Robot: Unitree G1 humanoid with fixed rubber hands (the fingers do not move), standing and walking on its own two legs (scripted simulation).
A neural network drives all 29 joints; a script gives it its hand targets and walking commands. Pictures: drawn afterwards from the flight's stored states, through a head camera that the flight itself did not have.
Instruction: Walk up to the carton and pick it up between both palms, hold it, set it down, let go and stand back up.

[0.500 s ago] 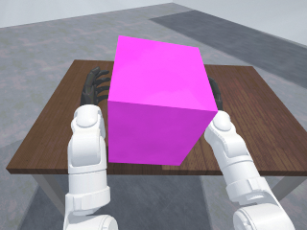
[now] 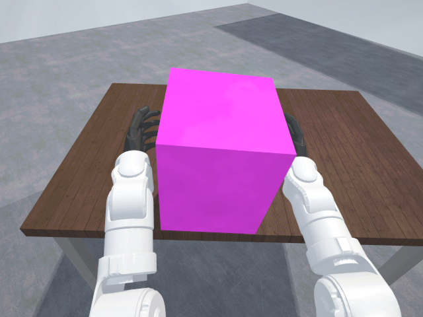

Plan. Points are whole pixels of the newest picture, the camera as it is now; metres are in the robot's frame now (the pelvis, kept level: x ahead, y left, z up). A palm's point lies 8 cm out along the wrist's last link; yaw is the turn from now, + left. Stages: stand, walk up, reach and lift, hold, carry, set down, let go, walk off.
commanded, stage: set down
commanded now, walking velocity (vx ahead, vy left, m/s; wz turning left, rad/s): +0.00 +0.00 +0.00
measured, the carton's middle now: (215, 155) +0.41 -0.01 +0.12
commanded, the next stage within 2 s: none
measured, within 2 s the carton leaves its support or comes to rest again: rests again in 1.44 s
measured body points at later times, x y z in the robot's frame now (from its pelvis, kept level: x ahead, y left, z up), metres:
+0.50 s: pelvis +0.01 -0.01 +0.00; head +0.00 +0.01 +0.45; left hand +0.41 +0.12 +0.13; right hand +0.40 -0.17 +0.12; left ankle +0.01 +0.11 -0.75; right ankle -0.01 -0.10 -0.75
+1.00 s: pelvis +0.01 -0.01 +0.00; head +0.01 +0.00 +0.45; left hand +0.42 +0.12 +0.11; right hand +0.42 -0.17 +0.11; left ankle +0.01 +0.11 -0.75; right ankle -0.01 -0.10 -0.75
